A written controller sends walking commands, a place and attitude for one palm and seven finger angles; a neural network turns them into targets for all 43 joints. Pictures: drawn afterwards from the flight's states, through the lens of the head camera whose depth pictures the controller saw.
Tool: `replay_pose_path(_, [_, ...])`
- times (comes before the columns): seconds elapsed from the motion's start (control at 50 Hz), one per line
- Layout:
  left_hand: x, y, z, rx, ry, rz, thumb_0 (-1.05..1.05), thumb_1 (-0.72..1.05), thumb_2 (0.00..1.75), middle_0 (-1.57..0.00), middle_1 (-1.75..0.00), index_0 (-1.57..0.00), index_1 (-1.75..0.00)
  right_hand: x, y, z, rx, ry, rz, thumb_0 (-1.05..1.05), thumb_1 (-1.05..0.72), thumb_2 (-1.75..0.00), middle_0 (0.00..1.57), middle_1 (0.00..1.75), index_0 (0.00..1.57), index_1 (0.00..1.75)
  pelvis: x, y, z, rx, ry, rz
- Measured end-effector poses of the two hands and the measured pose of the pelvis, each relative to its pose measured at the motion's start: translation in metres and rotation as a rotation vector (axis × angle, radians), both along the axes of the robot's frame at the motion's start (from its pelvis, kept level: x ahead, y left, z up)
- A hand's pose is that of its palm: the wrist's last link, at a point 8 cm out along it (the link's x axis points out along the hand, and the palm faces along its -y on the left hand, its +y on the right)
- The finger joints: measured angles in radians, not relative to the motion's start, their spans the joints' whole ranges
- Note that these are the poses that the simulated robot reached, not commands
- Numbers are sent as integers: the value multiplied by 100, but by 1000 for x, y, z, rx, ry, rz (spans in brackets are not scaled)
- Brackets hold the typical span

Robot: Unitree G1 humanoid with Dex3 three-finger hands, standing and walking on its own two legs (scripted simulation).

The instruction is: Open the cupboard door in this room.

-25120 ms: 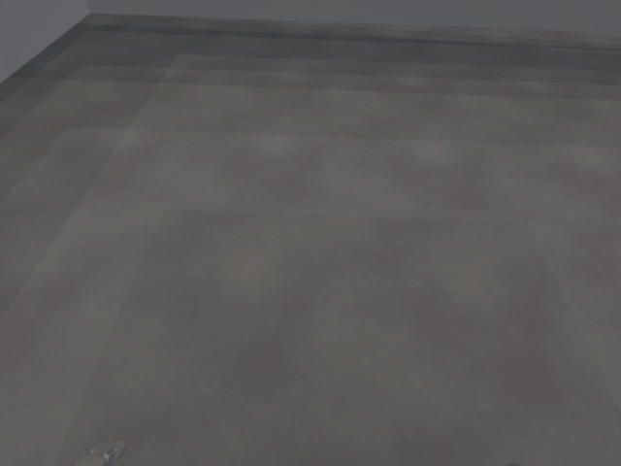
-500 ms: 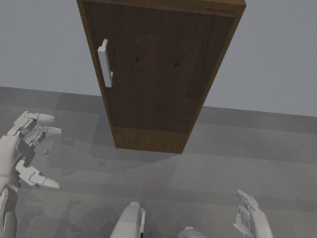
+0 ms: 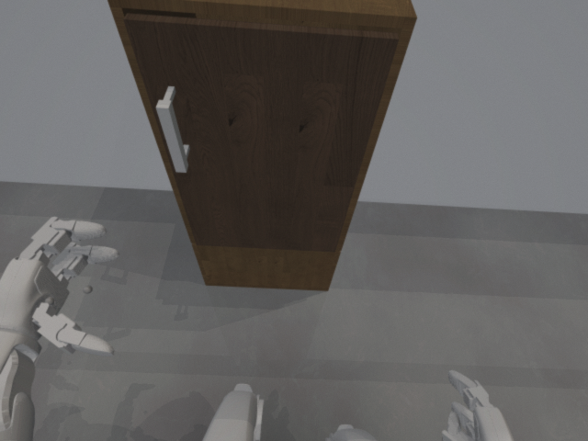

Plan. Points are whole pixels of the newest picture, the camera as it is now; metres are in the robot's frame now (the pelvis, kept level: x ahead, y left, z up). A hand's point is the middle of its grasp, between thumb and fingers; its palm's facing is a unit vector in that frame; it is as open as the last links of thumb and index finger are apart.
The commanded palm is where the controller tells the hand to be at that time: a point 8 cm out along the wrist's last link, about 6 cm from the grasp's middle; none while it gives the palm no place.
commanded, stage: raise the hand with hooked fingers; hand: left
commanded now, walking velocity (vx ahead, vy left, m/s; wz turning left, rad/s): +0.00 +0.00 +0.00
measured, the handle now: (176, 131) +0.58 +0.24 +0.05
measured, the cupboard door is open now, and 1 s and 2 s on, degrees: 0 0 0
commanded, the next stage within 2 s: move the hooked fingers beside the handle in 0.02 s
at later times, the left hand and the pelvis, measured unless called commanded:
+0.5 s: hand (106, 244) +0.34 +0.27 +0.05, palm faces +0.00 -1.00 -0.01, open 14.0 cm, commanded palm +0.32 +0.32 +0.06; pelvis -0.01 -0.01 -0.01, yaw -1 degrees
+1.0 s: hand (122, 201) +0.42 +0.28 +0.05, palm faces +0.02 -1.00 +0.00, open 14.0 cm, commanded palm +0.40 +0.32 +0.05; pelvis +0.00 +0.01 -0.01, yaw -2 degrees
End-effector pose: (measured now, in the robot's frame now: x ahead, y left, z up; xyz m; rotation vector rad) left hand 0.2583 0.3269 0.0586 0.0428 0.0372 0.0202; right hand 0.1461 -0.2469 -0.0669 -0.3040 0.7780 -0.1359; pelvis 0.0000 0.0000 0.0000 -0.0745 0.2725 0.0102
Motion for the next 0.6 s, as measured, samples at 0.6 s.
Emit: replay_pose_path(0.6, [82, 7, -8, -36, -5, 3, -1, -50, 30, -30, -120, -30, -120, -50, -18, -24, -36, 144, -99, 2, -91, -90, 20, 30, 20, 30, -6, -2, -12, 1, 46, -30])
